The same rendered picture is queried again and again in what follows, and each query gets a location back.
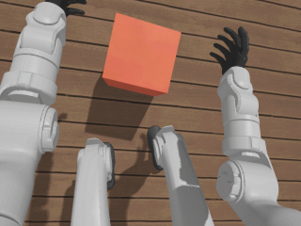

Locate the right robot upper arm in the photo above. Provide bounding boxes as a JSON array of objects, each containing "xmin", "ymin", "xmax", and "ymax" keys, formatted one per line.
[{"xmin": 215, "ymin": 159, "xmax": 301, "ymax": 226}]

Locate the carton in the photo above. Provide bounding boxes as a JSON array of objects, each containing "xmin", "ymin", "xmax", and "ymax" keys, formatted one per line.
[{"xmin": 102, "ymin": 13, "xmax": 181, "ymax": 97}]

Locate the robot left hand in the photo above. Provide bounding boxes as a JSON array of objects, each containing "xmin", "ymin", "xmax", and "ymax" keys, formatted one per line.
[{"xmin": 45, "ymin": 0, "xmax": 87, "ymax": 17}]

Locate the left robot shin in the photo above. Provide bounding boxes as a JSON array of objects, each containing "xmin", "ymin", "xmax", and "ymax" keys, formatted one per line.
[{"xmin": 77, "ymin": 137, "xmax": 112, "ymax": 181}]

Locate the left robot upper arm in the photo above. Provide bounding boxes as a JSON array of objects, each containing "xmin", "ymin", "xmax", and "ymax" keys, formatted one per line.
[{"xmin": 0, "ymin": 100, "xmax": 59, "ymax": 226}]

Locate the robot left foot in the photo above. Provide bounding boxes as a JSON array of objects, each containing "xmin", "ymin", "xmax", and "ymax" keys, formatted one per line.
[{"xmin": 103, "ymin": 142, "xmax": 116, "ymax": 190}]

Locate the robot right hand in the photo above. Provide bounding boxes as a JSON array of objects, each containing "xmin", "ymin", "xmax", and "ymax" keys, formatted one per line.
[{"xmin": 210, "ymin": 26, "xmax": 249, "ymax": 75}]

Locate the left robot forearm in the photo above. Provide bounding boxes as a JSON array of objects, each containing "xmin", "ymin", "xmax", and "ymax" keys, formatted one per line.
[{"xmin": 0, "ymin": 2, "xmax": 67, "ymax": 105}]

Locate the right robot forearm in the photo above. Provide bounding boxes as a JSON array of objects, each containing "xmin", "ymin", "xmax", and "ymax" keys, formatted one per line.
[{"xmin": 217, "ymin": 66, "xmax": 278, "ymax": 194}]

